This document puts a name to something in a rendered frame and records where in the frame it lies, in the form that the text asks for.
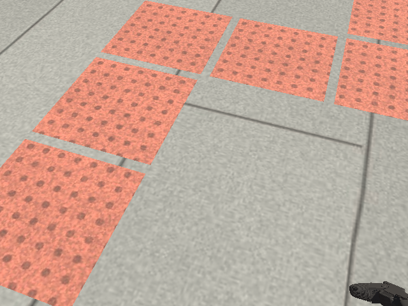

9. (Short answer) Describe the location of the right robot hand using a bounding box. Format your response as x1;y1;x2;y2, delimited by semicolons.
349;281;408;306

